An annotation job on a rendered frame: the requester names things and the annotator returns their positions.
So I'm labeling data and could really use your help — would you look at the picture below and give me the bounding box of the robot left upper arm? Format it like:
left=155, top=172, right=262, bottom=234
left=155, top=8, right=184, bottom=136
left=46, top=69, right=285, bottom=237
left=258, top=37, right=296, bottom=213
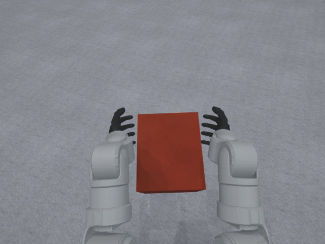
left=86, top=232, right=138, bottom=244

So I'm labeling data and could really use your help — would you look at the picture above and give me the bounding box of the robot left hand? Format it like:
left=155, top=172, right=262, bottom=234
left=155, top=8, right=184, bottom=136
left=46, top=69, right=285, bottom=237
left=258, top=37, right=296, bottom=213
left=109, top=107, right=136, bottom=144

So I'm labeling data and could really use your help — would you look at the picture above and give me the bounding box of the left robot forearm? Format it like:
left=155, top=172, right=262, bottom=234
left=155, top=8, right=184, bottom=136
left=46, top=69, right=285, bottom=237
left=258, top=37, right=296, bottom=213
left=82, top=131, right=135, bottom=244

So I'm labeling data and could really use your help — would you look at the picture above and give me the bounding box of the carton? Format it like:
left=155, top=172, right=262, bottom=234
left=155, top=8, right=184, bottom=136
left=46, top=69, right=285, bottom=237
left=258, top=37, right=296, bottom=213
left=136, top=112, right=206, bottom=194

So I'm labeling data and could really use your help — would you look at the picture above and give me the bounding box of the right robot forearm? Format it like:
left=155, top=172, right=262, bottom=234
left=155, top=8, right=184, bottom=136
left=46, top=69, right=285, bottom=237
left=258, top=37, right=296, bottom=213
left=208, top=129, right=271, bottom=244

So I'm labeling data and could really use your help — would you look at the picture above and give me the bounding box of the robot right upper arm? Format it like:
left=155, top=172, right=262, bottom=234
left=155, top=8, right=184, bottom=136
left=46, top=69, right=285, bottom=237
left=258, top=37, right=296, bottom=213
left=212, top=230, right=268, bottom=244

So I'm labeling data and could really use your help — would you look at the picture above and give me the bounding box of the robot right hand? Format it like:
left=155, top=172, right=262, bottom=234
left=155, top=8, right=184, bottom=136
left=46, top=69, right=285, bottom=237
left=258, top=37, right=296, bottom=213
left=201, top=106, right=230, bottom=145

